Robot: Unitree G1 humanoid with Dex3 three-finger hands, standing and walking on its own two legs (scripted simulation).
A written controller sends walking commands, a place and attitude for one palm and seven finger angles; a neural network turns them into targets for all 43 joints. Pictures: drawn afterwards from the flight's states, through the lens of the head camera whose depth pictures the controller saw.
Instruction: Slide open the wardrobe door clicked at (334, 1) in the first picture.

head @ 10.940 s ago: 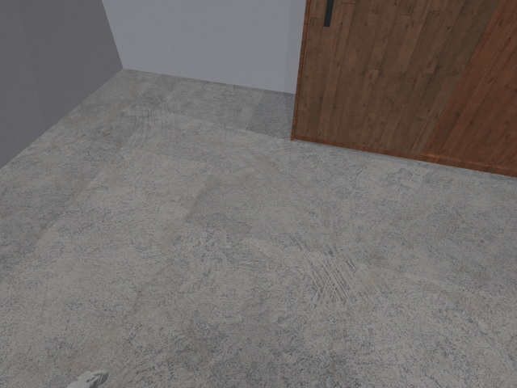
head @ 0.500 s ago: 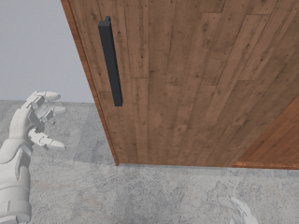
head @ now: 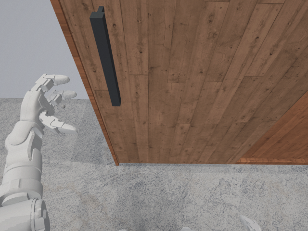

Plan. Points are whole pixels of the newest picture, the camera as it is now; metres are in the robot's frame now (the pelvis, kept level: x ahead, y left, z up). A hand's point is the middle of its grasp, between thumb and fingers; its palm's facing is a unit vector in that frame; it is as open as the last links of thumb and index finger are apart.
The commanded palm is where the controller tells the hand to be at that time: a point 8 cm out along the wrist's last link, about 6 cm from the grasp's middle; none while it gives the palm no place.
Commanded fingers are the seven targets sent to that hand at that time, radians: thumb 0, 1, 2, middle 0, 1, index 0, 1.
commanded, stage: move the hooked fingers beside the handle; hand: left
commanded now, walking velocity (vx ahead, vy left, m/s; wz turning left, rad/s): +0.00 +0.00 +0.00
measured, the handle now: (110, 64) +0.53 +0.14 +0.12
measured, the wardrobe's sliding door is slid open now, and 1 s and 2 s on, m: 0.00 0.00 0.00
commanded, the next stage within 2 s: feel for the door with the fingertips in 1.60 s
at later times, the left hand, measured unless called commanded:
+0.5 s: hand (80, 91) +0.45 +0.21 +0.10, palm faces -0.01 -1.00 +0.00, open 14.0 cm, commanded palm +0.43 +0.26 +0.09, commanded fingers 0.00 -0.50 0.30 -0.30 -1.20 -0.30 -1.20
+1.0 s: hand (80, 89) +0.46 +0.21 +0.09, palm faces +0.03 -1.00 -0.02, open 14.0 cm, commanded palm +0.44 +0.26 +0.09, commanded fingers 0.00 -0.50 0.30 -0.30 -1.20 -0.30 -1.20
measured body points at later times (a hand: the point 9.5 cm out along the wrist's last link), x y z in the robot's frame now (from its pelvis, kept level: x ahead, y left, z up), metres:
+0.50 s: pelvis -0.01 +0.00 -0.01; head +0.07 +0.01 +0.44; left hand +0.44 +0.26 +0.10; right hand +0.04 -0.27 -0.12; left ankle -0.01 +0.12 -0.71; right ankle +0.02 -0.12 -0.71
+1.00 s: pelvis -0.01 +0.00 -0.01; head +0.08 +0.00 +0.43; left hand +0.46 +0.27 +0.09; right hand +0.00 -0.28 -0.12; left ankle -0.01 +0.12 -0.71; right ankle +0.02 -0.12 -0.71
